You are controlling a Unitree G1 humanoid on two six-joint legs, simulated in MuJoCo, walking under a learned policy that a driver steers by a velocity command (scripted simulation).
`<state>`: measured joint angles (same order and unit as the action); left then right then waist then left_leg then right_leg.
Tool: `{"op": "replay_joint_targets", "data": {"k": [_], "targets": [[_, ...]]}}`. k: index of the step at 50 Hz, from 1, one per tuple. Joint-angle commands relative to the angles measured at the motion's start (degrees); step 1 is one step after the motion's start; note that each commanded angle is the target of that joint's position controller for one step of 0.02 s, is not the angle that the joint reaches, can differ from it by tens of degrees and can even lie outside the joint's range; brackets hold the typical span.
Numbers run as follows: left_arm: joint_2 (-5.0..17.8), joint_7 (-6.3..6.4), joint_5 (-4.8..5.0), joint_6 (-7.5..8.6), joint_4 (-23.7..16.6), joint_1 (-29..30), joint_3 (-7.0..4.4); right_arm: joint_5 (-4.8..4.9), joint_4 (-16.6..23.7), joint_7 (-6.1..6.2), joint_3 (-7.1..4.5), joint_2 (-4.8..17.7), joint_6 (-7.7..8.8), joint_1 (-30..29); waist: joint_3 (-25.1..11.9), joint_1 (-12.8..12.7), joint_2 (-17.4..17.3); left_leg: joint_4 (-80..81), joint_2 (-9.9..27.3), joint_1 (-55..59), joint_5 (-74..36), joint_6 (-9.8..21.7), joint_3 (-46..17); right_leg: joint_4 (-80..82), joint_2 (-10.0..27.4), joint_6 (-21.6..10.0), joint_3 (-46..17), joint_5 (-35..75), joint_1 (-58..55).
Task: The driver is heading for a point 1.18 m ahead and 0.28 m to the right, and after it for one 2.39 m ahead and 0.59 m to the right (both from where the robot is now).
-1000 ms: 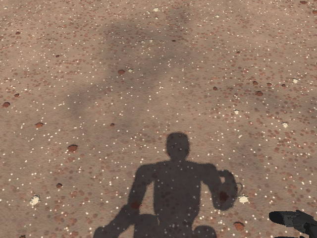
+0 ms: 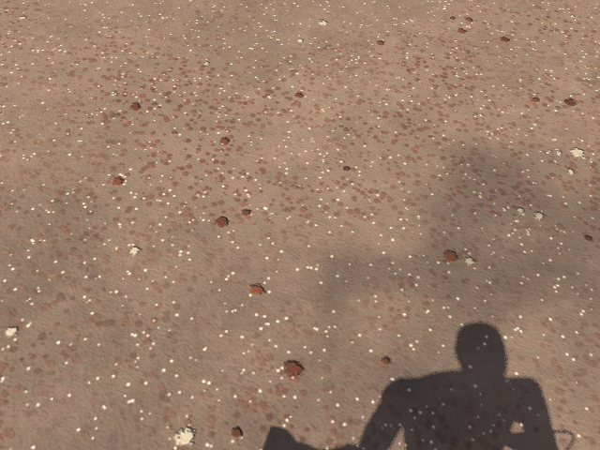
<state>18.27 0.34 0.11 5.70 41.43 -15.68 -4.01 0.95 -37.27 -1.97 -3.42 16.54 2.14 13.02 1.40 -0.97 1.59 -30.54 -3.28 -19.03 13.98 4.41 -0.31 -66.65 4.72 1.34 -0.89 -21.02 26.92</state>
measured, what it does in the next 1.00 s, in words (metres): walks ahead: right foot, then left foot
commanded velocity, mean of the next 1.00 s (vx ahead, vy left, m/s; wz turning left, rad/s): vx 0.49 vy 0.00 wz -0.12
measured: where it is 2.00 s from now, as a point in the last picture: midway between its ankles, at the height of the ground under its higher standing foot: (377, 236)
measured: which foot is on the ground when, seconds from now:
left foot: down 0.00-0.36, up 0.38-0.82, down 0.84-1.00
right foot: up 0.00-0.34, down 0.36-0.84, up 0.86-1.00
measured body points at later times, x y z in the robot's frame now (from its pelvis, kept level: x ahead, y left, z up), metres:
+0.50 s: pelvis +0.30 -0.02 +0.00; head +0.33 -0.02 +0.45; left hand +0.43 +0.26 -0.10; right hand +0.39 -0.29 -0.12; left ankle +0.16 +0.09 -0.64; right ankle +0.37 -0.10 -0.73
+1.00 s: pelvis +0.57 +0.04 +0.01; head +0.59 +0.05 +0.46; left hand +0.72 +0.31 -0.11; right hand +0.64 -0.25 -0.08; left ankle +0.61 +0.15 -0.73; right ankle +0.50 -0.09 -0.65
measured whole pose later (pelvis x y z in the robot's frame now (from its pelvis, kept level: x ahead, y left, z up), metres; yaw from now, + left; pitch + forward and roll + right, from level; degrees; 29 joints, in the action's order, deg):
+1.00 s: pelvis +0.57 +0.04 +0.01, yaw -12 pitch +1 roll +1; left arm 18.5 0.2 1.7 1.4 40.8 -18.0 -4.0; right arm -0.6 -41.3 -0.4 -2.9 14.9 5.3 12.4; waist 0.6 0.2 2.9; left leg -24.5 -1.0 -14.5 11.0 1.0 1.8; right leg -66.2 1.2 0.0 -3.4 -19.6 28.7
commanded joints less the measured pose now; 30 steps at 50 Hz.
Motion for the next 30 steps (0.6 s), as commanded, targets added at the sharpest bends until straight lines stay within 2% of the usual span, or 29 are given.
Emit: {"op": "replay_joint_targets", "data": {"k": [1, 3, 5, 7, 10, 12, 14, 15, 16, 17, 18, 19, 20, 21, 22, 23, 24, 25, 27, 30], "targets": [[6.5, -0.22, -1.22, 1.43, -5.5, 3.2, -1.68, -0.91, 3.5, 0.93, -2.00, 7.7, 1.10, 0.6, -3.3, 0.7, -7.0, 17.3, 13.8, 13.6, -10.8, 11.3, -20.9, 3.5, 2.3, 0.1, -2.8, 7.3, 14.7], [5.0, -0.49, -1.29, 0.53, -4.8, 3.2, -1.17, -0.76, 2.2, 1.68, -1.92, 7.8, 1.52, 1.0, -3.0, 0.1, -5.7, 17.9, 12.6, 11.7, -19.4, 11.3, -16.2, 8.1, 1.4, 1.6, -1.3, 11.5, 13.6], [3.0, -0.66, -1.26, 0.42, -5.5, 7.4, -0.25, -0.34, 0.4, 2.31, -1.91, 8.0, 1.69, 2.9, -1.6, 1.4, -5.2, 18.2, 10.9, 10.3, -23.1, 9.7, -12.3, 17.4, 0.5, 2.2, -0.6, 18.7, 12.5], [1.2, -1.24, -0.79, 0.71, -6.4, 12.3, 0.59, -0.09, -1.2, 2.65, -1.92, 8.3, 1.67, 5.1, -0.6, 3.4, -5.9, 18.3, 9.4, 8.9, -21.3, 7.8, -9.9, 26.9, -1.2, 1.8, 0.2, 26.3, 8.8], [1.2, -2.33, 0.25, 1.21, -7.7, 18.3, 0.86, 0.28, -3.5, 2.80, -2.04, 9.1, 1.81, 9.1, 1.7, 5.9, -5.8, 19.5, 11.4, 10.3, -15.7, 7.5, -11.7, 34.4, -2.6, 0.5, 0.2, 31.4, 6.8], [2.0, -2.89, 0.34, 1.49, -8.4, 20.4, 0.65, 0.37, -4.9, 2.90, -2.06, 9.0, 1.58, 10.9, 2.7, 6.2, -5.6, 17.8, 13.4, 15.2, -16.7, 7.3, -13.2, 37.4, -2.8, -1.0, -0.6, 30.0, 8.5], [2.7, -3.30, 0.27, 1.61, -8.6, 20.3, 0.38, 0.18, -5.9, 3.12, -2.21, 9.1, 1.04, 11.7, 2.8, 5.5, -6.1, 15.3, 15.2, 20.0, -20.9, 6.6, -14.1, 38.8, -3.0, -2.7, -0.9, 25.9, 9.1], [3.1, -3.37, 0.25, 1.57, -8.4, 19.5, 0.21, 0.11, -6.2, 3.20, -2.33, 9.3, 0.75, 11.7, 2.3, 4.9, -6.5, 13.6, 15.6, 21.7, -25.5, 6.2, -14.1, 39.1, -3.5, -3.5, -0.3, 23.0, 7.8], [3.9, -3.24, 0.15, 1.54, -8.0, 17.4, -0.22, 0.07, -6.1, 3.25, -2.48, 9.8, 0.51, 11.3, 0.7, 3.6, -7.1, 10.4, 15.1, 22.8, -34.7, 5.6, -13.7, 39.1, -4.9, -4.6, 1.0, 19.7, 4.2], [5.2, -2.93, 0.16, 1.45, -6.8, 12.4, -0.97, -0.14, -5.9, 3.27, -2.53, 10.3, 0.23, 10.3, -3.1, 0.8, -7.7, 4.5, 13.8, 23.5, -46.3, 4.8, -11.9, 39.3, -6.9, -6.1, 3.4, 18.3, -2.7], [7.1, -2.58, -0.04, 1.30, -4.9, 4.4, -1.82, -0.46, -5.4, 3.27, -2.09, 9.7, 0.02, 9.2, -9.1, -3.3, -7.3, -5.7, 11.3, 20.0, -50.3, 3.2, -9.2, 38.8, -5.8, -8.6, 3.1, 21.3, -15.3], [10.5, -2.31, -0.67, 1.07, -3.6, -5.2, -2.42, -1.93, -4.3, 3.31, -0.94, 6.9, 0.13, 10.9, -18.2, -5.6, -0.7, -22.8, 7.6, 7.1, -33.8, 1.4, -7.9, 35.1, 4.5, -13.7, -9.6, 24.8, -34.8], [12.0, -2.89, 0.15, 0.81, -1.4, -8.8, -2.99, -1.12, -4.8, 2.65, 0.52, 1.8, 0.98, 18.8, -25.2, -2.2, 16.1, -42.7, -2.7, -13.4, 13.7, -3.1, -5.8, 42.1, 16.2, -23.2, -37.8, 10.5, -51.9], [6.8, -2.91, 1.78, 0.54, -1.6, -8.3, -1.64, -0.66, -4.4, 2.28, -0.14, 6.9, 1.96, 14.0, -21.3, -4.4, 10.6, -47.1, 0.0, -20.6, 17.4, -2.9, -9.3, 47.8, 14.5, -21.0, -43.0, 0.9, -50.5], [5.4, -2.47, 1.57, 0.10, -2.4, -3.4, -1.17, 0.51, -2.2, 1.92, -0.78, 9.1, 2.80, 6.4, -11.5, -4.6, 5.8, -46.4, 2.9, -24.0, 12.3, -2.8, -7.9, 49.3, 12.8, -18.7, -34.9, 2.0, -42.3], [5.4, -2.20, 0.67, -0.33, -3.1, -0.5, -1.02, 0.12, -1.1, 1.83, -0.43, 8.3, 3.63, 2.1, -6.3, -3.5, -0.3, -43.5, 4.8, -22.9, 8.5, -2.7, -6.6, 50.7, 10.5, -17.6, -29.7, 8.3, -33.8], [5.2, -2.10, 0.20, -0.49, -3.4, 1.1, -0.96, -0.81, -0.6, 1.80, -0.58, 7.6, 4.13, 0.8, -3.2, -1.7, -2.3, -39.5, 6.2, -21.5, 6.3, -3.1, -6.0, 51.7, 8.8, -17.5, -26.3, 14.5, -27.7], [4.8, -1.87, -0.42, -0.44, -3.7, 1.6, -0.72, -1.26, -0.4, 1.75, -0.61, 6.9, 4.22, 1.7, -3.2, 0.1, -1.1, -36.7, 7.4, -18.4, 4.8, -3.5, -6.1, 53.0, 7.1, -17.4, -24.2, 18.2, -24.3], [4.4, -1.60, 0.18, -0.47, -3.6, 2.0, -0.65, -1.61, -0.5, 1.86, -0.28, 5.4, 3.81, 3.3, -3.2, 1.8, 1.3, -30.6, 7.9, -15.9, 4.7, -5.1, -5.2, 54.8, 5.5, -18.0, -21.1, 21.0, -20.6], [6.8, -0.72, 0.82, -0.66, -2.8, 1.2, -1.44, -1.99, 1.1, 2.19, 0.67, 3.3, 3.14, -1.5, -1.1, 1.1, 2.1, -19.1, 7.5, -13.6, -0.1, -7.5, -3.1, 56.5, 3.7, -17.6, -16.3, 21.5, -13.5]]}}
